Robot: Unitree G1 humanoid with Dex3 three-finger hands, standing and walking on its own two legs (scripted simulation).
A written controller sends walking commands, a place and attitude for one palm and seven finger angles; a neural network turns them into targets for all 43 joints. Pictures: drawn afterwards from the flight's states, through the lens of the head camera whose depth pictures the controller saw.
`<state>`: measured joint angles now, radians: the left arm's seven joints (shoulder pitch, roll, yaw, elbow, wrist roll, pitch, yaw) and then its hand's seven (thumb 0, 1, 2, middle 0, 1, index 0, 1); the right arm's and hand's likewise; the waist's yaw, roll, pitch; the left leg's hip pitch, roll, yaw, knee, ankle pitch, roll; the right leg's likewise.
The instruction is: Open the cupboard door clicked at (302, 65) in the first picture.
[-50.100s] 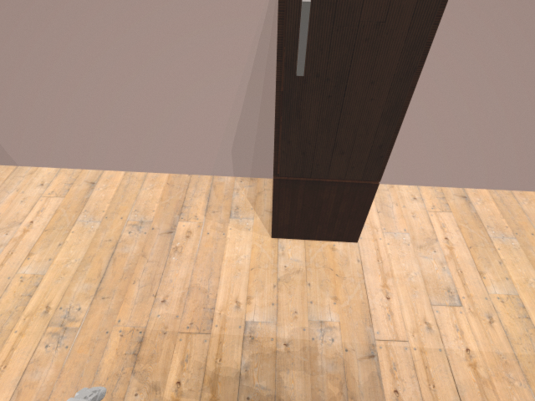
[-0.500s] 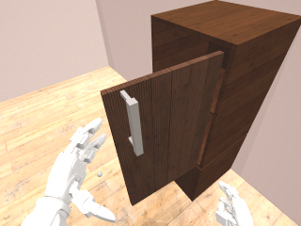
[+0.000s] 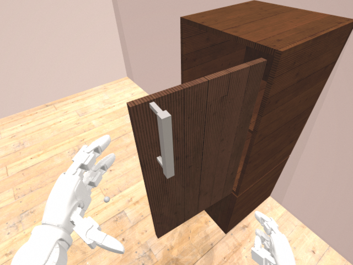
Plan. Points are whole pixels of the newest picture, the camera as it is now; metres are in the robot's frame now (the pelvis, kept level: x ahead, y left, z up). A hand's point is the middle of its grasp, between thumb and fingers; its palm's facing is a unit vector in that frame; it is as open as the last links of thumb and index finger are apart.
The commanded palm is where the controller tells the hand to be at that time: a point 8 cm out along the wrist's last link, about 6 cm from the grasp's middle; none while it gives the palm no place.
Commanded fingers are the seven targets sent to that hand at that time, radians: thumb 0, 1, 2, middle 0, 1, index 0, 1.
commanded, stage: draw the hand back to the body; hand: left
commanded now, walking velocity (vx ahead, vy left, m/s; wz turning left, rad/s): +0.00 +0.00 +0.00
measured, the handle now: (162, 142) +0.32 +0.07 +0.17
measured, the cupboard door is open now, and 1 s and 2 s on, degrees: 85 85 85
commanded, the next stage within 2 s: step back with the hand held close in 1.36 s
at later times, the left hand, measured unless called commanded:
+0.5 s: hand (70, 195) +0.19 +0.21 +0.16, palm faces +0.31 -0.89 -0.32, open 14.7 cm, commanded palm +0.14 +0.25 +0.18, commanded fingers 0.00 0.09 0.56 -0.17 -0.30 -0.17 -0.30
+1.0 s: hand (46, 177) +0.21 +0.26 +0.17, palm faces +0.45 -0.80 -0.40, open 8.9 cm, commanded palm +0.16 +0.30 +0.18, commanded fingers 0.00 0.90 0.90 -0.20 -0.30 -0.20 -0.30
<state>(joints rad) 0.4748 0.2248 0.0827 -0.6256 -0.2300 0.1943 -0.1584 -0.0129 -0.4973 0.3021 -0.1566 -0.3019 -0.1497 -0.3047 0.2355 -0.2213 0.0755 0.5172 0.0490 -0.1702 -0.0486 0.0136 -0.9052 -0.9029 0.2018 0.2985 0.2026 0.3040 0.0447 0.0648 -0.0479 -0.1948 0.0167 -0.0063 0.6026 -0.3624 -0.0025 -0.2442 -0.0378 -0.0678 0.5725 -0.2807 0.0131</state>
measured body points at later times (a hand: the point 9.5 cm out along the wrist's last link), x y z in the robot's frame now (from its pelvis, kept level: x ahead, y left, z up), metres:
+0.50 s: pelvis +0.00 +0.00 +0.01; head -0.01 -0.02 +0.46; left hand +0.16 +0.25 +0.18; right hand +0.20 -0.22 -0.06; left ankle -0.02 +0.12 -0.73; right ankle +0.02 -0.13 -0.73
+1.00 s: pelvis +0.02 +0.00 +0.01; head +0.00 -0.02 +0.46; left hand +0.18 +0.30 +0.19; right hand +0.20 -0.22 -0.07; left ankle -0.02 +0.12 -0.73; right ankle +0.02 -0.13 -0.73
